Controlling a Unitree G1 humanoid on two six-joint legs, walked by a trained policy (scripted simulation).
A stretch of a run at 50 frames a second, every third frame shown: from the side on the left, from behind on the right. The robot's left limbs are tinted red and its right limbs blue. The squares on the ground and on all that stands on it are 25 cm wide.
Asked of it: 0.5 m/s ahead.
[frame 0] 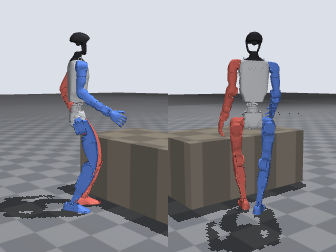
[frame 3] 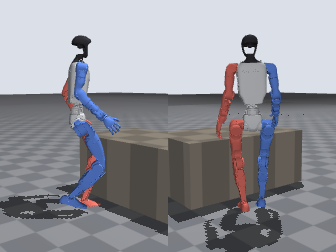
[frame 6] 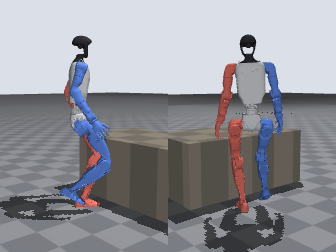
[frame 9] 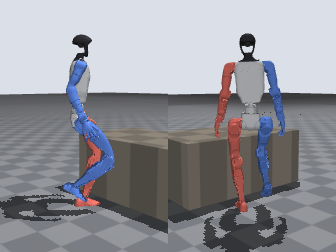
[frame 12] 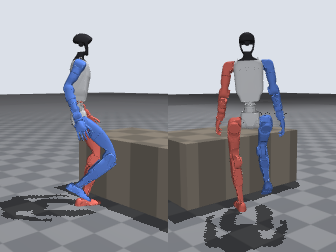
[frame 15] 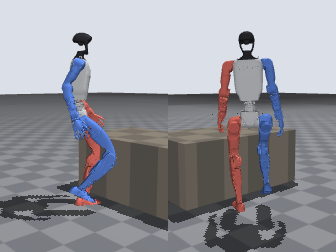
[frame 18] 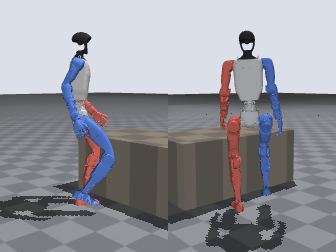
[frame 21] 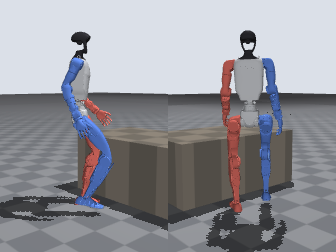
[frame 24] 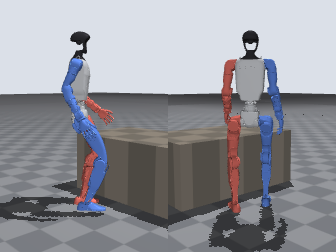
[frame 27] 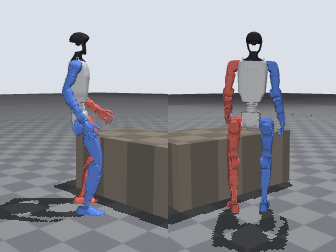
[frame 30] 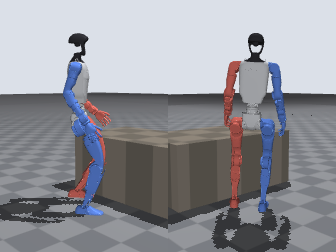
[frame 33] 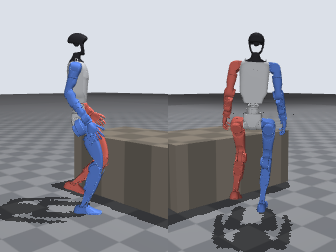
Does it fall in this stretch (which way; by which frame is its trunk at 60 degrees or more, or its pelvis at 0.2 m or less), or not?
no
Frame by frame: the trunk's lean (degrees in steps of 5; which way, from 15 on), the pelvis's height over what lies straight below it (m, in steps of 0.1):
0: 5, 0.8
3: 5, 0.7
6: 5, 0.7
9: 5, 0.8
12: 5, 0.8
15: 5, 0.8
18: 5, 0.8
21: 0, 0.8
24: 0, 0.8
27: 0, 0.8
30: 5, 0.8
33: 5, 0.8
